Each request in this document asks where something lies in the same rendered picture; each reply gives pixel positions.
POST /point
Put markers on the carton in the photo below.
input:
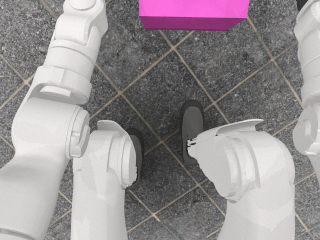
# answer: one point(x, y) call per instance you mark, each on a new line
point(192, 15)

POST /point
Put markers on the right robot hand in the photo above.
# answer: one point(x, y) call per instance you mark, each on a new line
point(300, 4)

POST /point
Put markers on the robot left upper arm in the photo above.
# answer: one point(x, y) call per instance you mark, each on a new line
point(47, 135)

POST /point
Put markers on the robot right forearm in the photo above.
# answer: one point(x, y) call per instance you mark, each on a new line
point(307, 32)

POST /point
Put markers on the robot left forearm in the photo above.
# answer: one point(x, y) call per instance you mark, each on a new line
point(72, 54)

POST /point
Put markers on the robot right upper arm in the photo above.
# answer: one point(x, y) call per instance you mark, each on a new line
point(306, 136)

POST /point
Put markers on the robot left foot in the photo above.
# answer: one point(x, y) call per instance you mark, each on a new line
point(138, 143)

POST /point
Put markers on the right robot shin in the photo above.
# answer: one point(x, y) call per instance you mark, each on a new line
point(205, 144)

